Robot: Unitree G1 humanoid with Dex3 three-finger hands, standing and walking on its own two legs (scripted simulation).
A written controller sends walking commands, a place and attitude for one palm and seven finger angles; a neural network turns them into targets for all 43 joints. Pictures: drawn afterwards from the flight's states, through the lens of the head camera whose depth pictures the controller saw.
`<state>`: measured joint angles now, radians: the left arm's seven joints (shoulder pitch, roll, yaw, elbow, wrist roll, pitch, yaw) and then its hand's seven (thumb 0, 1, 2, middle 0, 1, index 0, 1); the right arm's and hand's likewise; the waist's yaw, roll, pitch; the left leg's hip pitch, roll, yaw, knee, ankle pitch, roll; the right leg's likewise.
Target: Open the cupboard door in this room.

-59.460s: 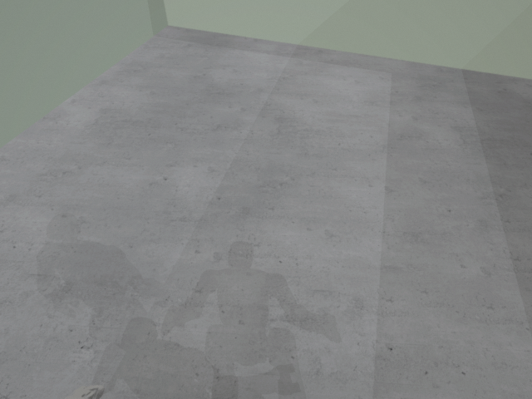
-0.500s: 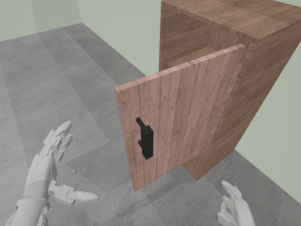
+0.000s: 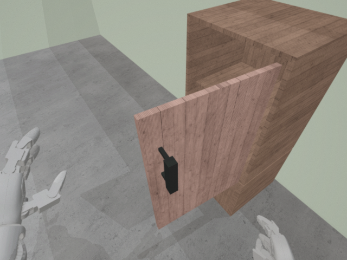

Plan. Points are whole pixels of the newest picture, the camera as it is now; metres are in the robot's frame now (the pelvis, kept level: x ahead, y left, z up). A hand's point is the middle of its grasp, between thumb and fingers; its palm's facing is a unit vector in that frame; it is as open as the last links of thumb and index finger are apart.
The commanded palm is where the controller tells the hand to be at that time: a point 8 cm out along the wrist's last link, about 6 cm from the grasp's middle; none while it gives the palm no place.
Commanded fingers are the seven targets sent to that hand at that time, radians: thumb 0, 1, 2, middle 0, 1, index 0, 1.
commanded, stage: draw the hand back to the body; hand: left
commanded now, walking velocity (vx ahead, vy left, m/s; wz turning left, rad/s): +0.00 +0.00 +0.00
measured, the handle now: (167, 170) +0.32 +0.07 +0.03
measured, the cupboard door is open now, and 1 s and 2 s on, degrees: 85 85 85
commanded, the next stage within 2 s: step back with the hand held close in 0.44 s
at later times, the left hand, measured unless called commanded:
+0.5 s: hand (45, 192) +0.18 +0.25 +0.15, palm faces +0.45 -0.79 -0.41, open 7.4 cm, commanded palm +0.12 +0.29 +0.16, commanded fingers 0.00 0.90 0.90 -0.20 -0.30 -0.20 -0.30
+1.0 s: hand (30, 209) +0.15 +0.26 +0.15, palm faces +0.35 -0.77 -0.53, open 7.4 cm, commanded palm +0.09 +0.30 +0.17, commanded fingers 0.00 0.90 0.90 -0.20 -0.30 -0.20 -0.30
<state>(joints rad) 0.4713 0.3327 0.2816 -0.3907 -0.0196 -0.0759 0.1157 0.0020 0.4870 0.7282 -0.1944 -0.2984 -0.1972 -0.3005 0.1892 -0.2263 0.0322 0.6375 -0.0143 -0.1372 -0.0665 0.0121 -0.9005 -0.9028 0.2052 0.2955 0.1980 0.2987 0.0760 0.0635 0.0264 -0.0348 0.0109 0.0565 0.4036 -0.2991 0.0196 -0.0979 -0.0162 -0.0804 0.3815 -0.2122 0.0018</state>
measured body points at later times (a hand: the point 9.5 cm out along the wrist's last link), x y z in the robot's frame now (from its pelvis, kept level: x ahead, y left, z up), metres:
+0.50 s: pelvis -0.01 -0.01 +0.00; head -0.03 -0.03 +0.45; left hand +0.15 +0.29 +0.17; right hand +0.17 -0.23 -0.08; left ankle -0.05 +0.10 -0.74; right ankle +0.00 -0.12 -0.74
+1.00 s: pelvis -0.06 +0.01 -0.01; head -0.04 +0.00 +0.44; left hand +0.12 +0.30 +0.18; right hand +0.11 -0.25 -0.08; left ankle -0.05 +0.10 -0.74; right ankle +0.00 -0.12 -0.74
